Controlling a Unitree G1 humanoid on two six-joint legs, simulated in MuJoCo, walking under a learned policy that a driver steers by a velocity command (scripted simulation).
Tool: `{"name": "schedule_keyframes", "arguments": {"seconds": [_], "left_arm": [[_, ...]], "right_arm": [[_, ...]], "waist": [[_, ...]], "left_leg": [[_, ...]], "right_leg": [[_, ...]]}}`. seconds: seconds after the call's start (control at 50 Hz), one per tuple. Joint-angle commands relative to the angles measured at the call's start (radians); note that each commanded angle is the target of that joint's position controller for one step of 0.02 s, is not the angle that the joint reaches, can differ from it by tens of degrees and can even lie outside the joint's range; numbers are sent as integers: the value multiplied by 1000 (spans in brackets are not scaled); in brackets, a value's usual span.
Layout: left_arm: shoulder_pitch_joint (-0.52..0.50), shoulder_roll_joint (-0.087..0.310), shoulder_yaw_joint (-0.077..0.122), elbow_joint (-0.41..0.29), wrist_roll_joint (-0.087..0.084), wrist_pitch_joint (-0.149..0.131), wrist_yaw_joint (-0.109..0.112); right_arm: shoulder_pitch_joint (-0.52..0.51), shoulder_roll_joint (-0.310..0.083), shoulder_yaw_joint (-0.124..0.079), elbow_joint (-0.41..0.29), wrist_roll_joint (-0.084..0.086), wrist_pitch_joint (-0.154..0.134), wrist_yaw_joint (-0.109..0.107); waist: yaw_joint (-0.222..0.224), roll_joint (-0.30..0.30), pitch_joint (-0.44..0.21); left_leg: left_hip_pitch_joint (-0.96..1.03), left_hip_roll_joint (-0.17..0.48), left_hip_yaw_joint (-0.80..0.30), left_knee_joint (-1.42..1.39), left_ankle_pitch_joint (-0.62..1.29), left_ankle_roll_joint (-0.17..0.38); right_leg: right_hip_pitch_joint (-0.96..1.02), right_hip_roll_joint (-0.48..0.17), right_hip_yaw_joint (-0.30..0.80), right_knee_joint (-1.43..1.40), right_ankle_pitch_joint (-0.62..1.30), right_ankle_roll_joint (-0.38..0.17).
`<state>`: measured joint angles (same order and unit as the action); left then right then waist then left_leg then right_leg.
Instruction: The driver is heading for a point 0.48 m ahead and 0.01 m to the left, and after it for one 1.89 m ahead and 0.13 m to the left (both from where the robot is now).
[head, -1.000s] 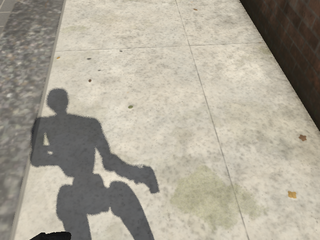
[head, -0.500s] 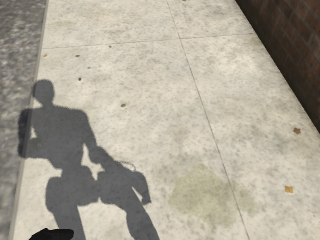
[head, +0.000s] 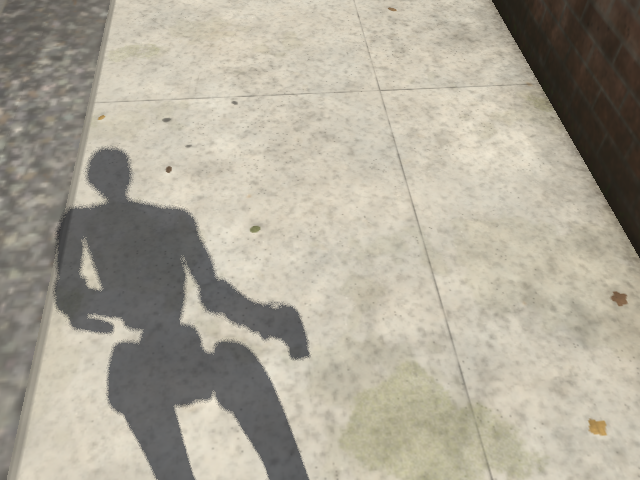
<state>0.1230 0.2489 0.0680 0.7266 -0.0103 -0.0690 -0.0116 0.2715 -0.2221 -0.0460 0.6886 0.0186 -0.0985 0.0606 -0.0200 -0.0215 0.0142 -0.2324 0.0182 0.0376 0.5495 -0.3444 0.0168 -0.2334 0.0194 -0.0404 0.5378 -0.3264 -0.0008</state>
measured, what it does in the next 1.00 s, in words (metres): stands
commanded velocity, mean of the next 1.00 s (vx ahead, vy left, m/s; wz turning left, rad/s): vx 0.11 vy -0.02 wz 0.00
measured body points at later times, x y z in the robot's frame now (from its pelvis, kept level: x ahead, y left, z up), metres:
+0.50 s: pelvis +0.03 -0.01 -0.01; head +0.05 -0.01 +0.44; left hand +0.21 +0.25 -0.10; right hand +0.18 -0.28 -0.09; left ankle -0.03 +0.11 -0.73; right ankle -0.03 -0.11 -0.73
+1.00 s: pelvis +0.03 -0.01 -0.01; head +0.04 -0.01 +0.44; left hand +0.21 +0.26 -0.10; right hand +0.17 -0.29 -0.09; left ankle -0.03 +0.11 -0.73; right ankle -0.03 -0.11 -0.73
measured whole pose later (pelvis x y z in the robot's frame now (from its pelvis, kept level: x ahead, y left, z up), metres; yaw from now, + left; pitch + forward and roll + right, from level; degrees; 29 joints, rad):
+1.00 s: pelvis +0.03 -0.01 -0.01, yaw -1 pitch +0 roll +0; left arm 0.12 0.31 0.06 0.74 -0.02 -0.03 -0.01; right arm 0.28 -0.28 -0.06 0.61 0.01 -0.08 0.02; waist -0.01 -0.01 0.01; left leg -0.17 0.02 0.03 0.60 -0.43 -0.01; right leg -0.22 0.04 0.01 0.67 -0.39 -0.04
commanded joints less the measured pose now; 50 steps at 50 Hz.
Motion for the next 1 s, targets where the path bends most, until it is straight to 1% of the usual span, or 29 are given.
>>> {"name": "schedule_keyframes", "arguments": {"seconds": [0.02, 0.04, 0.06, 0.1, 0.2, 0.4, 0.42, 0.44, 0.46, 0.48, 0.52, 0.56, 0.58, 0.6, 0.62, 0.64, 0.68, 0.72, 0.74, 0.76, 0.78, 0.8, 0.82, 0.84, 0.86, 0.92, 0.96, 0.98, 1.0], "left_arm": [[-68, 62, 7, -86, -3, -14, 9], [-54, 80, 8, -82, -8, -18, 4], [-68, 91, 7, -85, -15, -19, 4], [-60, 106, 11, -75, -10, -18, 3], [-34, 114, 14, -52, -1, -6, 4], [-53, 153, 32, -66, -6, -10, 10], [-102, 103, 14, -81, -22, 35, 6], [-58, 84, 9, -76, -19, 65, 9], [42, 170, 28, -38, -7, 27, -3], [-6, 188, 38, -42, 5, 16, -5], [-26, 190, 39, -40, 6, 10, 0], [-61, 170, 36, -64, -1, -1, 7], [-116, 98, 6, -84, -33, 34, 6], [-77, 85, 4, -78, -26, 60, 8], [39, 161, 18, -33, -6, 20, -1], [-3, 176, 26, -40, -1, 10, 0], [-26, 201, 35, -43, 9, 5, 6], [-45, 188, 33, -59, 1, -8, 13], [-82, 114, 4, -73, -34, 32, 10], [16, 188, 23, -47, -9, 2, 10], [-24, 217, 34, -55, -2, -14, 4], [-45, 219, 34, -58, -4, -16, -3], [-59, 136, 6, -71, -25, 27, -4], [20, 218, 29, -38, 0, 2, -6], [-34, 232, 34, -51, 4, -4, -11], [-49, 208, 26, -52, 2, 8, -2], [-77, 177, 16, -64, 3, 3, 7], [-161, 102, -14, -104, -17, 35, 6], [-122, 72, -22, -88, -8, 59, 6]], "right_arm": [[-78, -100, -31, -91, 7, -11, 1], [-78, -91, -28, -106, -3, -13, 0], [-53, -104, -35, -110, -9, -14, -4], [-16, -138, -50, -104, -15, -9, -12], [-2, -123, -53, -113, -14, 3, -9], [-34, -147, -73, -153, -21, 1, -21], [-78, -90, -46, -162, 14, 6, -47], [-75, -88, -35, -154, 6, 11, -57], [5, -130, -50, -132, -20, 3, -29], [-4, -169, -71, -139, -26, 8, -17], [12, -195, -82, -142, -35, 12, -17], [-29, -190, -85, -164, -29, 5, -23], [-66, -82, -38, -171, 30, 2, -50], [-68, -93, -31, -162, 19, 5, -61], [-9, -148, -46, -146, -12, -1, -31], [-12, -184, -68, -155, -21, 8, -16], [14, -223, -84, -145, -38, 19, -13], [-26, -194, -79, -168, -33, 14, -21], [-73, -76, -28, -182, 27, 3, -50], [-14, -152, -51, -155, -20, 4, -33], [-28, -162, -57, -170, -26, 9, -22], [-18, -165, -58, -165, -28, 14, -17], [-48, -112, -32, -172, 15, 20, -51], [20, -172, -48, -133, -29, 16, -29], [17, -170, -52, -148, -30, 14, -23], [16, -219, -68, -149, -34, 4, -25], [28, -236, -72, -150, -30, -3, -26], [-8, -126, -29, -160, 32, 0, -46], [-18, -104, -10, -151, 19, 8, -60]], "waist": [[30, 50, -96], [26, 33, -133], [5, 37, -149], [6, 29, -149], [7, 18, -129], [10, 8, -93], [-3, 31, -87], [17, 64, -151], [33, -8, -161], [10, -4, -68], [2, 1, -79], [9, 27, -34], [-10, 41, -37], [11, 84, -103], [42, 3, -167], [15, 5, -80], [5, 23, -42], [11, 22, -23], [3, 34, -27], [35, -2, -139], [16, -35, -76], [5, -27, -64], [0, -36, -58], [29, 6, -114], [-1, -8, -62], [9, 32, -34], [-5, 88, -34], [-23, 122, -13], [3, 171, -66]], "left_leg": [[41, 138, -182, -111, 353, 110], [26, 94, -125, -96, 376, 80], [43, 57, -84, -80, 448, 60], [71, 56, -70, -53, 546, 61], [67, 59, -61, -25, 489, 64], [-11, 30, -18, 15, 258, 43], [-51, 28, -31, 54, 580, 26], [0, 48, -39, 67, 667, 19], [56, 56, -40, 31, 312, 14], [30, 27, -25, 32, 234, 26], [45, 13, -13, 17, 171, 42], [-6, 41, -58, -32, 103, 74], [-14, 64, -91, 5, 546, 70], [53, 85, -78, 35, 741, 62], [101, 89, -81, 15, 406, 58], [56, 53, -63, 5, 267, 55], [0, 29, -49, -34, 90, 63], [-26, 45, -68, -38, 72, 79], [-52, 50, -77, 15, 485, 59], [28, 37, -33, 32, 211, 34], [-28, 10, -21, 57, 154, 9], [-14, 8, -13, 67, 122, -13], [-82, 0, -29, 54, 338, -5], [20, 15, -23, 56, 135, -18], [37, 12, -23, 50, 165, -10], [60, 20, -53, 0, 189, 54], [83, 119, -183, -90, 243, 147], [100, 188, -264, -100, 714, 155], [167, 227, -248, -78, 897, 161]], "right_leg": [[63, -59, 54, -26, 305, -3], [126, -67, 65, -30, 427, -46], [143, -63, 78, -19, 537, -81], [143, -65, 76, 2, 605, -77], [125, -64, 85, 20, 551, -52], [135, -57, 124, 30, 548, -105], [180, -92, 128, 115, 852, -137], [183, -106, 124, 124, 858, -139], [149, -89, 140, 32, 593, -104], [97, -71, 138, 15, 528, -107], [77, -42, 121, 13, 396, -96], [52, -22, 117, 20, 279, -95], [90, -59, 122, 105, 626, -118], [92, -68, 104, 137, 681, -110], [111, -62, 137, 37, 444, -65], [85, -38, 128, 31, 428, -74], [81, -12, 113, 27, 322, -80], [78, -18, 141, 19, 311, -104], [131, -72, 159, 86, 671, -133], [163, -68, 180, 19, 562, -130], [157, -94, 220, -10, 571, -161], [122, -120, 248, -30, 564, -184], [201, -153, 251, 55, 869, -200], [161, -133, 235, -4, 649, -179], [95, -123, 236, -23, 545, -172], [25, -35, 150, 6, 308, -111], [-14, 14, 100, 95, 222, -50], [-40, -11, 65, 202, 438, -50], [-73, -30, 50, 214, 271, -28]]}}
